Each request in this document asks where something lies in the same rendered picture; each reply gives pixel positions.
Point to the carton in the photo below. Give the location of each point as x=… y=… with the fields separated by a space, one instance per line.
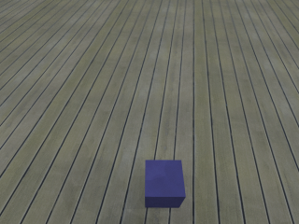
x=164 y=184

